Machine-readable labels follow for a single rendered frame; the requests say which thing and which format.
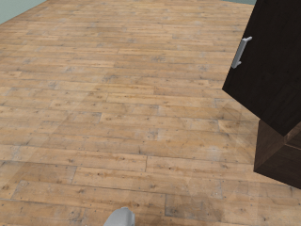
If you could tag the left robot thigh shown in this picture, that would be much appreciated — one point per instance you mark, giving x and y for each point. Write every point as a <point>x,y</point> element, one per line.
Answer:
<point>121,217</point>

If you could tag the handle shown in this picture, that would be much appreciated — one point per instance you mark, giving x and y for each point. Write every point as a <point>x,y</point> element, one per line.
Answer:
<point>239,52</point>

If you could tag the cupboard door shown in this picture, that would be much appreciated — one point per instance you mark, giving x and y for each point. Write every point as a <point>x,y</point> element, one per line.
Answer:
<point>268,80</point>

